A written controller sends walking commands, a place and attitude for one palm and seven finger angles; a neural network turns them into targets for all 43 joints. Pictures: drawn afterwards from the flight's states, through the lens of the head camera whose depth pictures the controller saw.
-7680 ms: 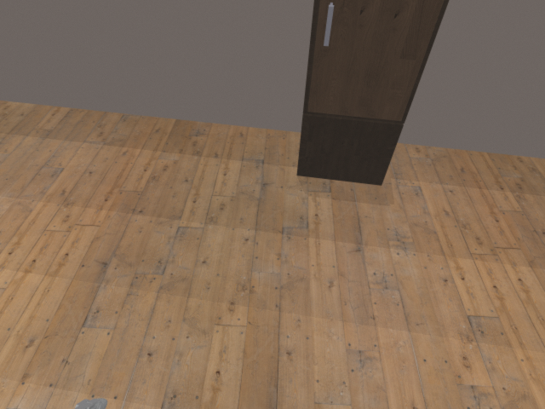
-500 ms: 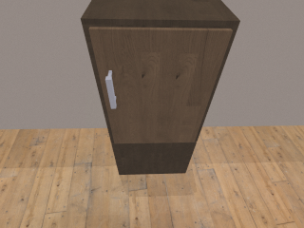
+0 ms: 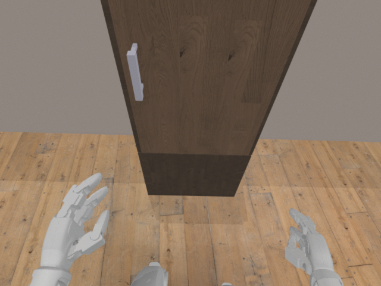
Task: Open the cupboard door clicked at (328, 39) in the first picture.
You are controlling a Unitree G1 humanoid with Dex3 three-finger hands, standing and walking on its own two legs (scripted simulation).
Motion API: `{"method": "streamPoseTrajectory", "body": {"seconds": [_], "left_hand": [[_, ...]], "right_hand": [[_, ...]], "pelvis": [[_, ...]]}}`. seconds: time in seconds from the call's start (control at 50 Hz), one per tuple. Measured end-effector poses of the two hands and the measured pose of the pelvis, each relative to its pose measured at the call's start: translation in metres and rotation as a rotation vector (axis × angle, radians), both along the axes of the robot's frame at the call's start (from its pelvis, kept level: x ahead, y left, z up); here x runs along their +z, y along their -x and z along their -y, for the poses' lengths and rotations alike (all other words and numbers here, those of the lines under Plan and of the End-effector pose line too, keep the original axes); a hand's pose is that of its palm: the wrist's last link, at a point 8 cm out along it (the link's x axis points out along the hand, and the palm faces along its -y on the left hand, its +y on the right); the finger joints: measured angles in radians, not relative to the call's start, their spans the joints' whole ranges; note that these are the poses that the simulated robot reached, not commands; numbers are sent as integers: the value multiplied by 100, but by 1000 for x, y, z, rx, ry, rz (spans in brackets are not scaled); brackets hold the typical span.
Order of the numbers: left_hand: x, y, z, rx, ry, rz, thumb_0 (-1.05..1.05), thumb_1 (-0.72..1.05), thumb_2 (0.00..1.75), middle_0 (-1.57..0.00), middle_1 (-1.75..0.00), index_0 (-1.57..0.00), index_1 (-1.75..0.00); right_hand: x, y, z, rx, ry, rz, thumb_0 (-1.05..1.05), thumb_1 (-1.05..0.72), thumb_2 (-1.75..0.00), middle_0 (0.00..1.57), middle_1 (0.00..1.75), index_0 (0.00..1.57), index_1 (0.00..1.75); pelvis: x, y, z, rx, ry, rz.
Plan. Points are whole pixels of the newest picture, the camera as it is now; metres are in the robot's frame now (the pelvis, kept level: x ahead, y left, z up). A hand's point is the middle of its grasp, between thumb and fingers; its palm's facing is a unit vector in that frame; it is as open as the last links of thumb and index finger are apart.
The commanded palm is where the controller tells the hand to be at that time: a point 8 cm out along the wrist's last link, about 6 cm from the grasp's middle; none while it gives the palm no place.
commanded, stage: raise the hand with hooked fingers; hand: left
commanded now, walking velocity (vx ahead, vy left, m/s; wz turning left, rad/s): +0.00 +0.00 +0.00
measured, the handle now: (137, 73) +0.58 +0.19 +0.11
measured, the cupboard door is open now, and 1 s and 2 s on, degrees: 0 0 0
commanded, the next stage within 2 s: move the hooked fingers beside the handle in 1.76 s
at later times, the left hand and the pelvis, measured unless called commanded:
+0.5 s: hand (76, 209) +0.24 +0.23 +0.06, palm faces +0.08 -0.99 -0.07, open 11.1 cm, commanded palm +0.21 +0.28 +0.07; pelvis +0.00 -0.01 +0.01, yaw +0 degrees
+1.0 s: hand (42, 185) +0.26 +0.28 +0.10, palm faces +0.09 -1.00 -0.04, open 13.7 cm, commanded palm +0.24 +0.33 +0.11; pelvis +0.00 +0.02 +0.03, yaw +1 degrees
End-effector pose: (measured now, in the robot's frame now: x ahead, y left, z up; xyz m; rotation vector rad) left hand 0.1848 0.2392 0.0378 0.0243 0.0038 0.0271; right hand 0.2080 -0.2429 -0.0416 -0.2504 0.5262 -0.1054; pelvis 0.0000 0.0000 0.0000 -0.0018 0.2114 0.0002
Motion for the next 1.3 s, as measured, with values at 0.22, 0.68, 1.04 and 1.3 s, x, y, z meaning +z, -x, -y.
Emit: {"method": "streamPoseTrajectory", "body": {"seconds": [0.22,0.68,1.04,1.3], "left_hand": [[7,25,-23,116,-61,11,1,44,70,-23,-59,-23,-59],[37,-31,-56,48,-30,-26,0,-9,47,-27,-94,-27,-93],[70,-53,-101,64,-14,-5,-1,-46,32,-30,-117,-30,-117],[90,-76,-119,56,-13,4,-1,-50,30,-30,-120,-30,-119]], "right_hand": [[-31,4,-10,47,6,-63,1,-90,-90,20,30,20,30],[-13,71,11,-117,51,-205,1,-90,-90,20,30,20,30],[14,36,-44,8,5,-111,1,-90,-90,20,30,21,30],[16,61,-28,-42,41,-175,1,-90,-90,20,30,21,30]], "pelvis": [[-15,3,19,42,45,-11],[18,-4,-7,8,31,22],[34,-2,-23,26,48,81],[41,0,-25,22,47,104]]}}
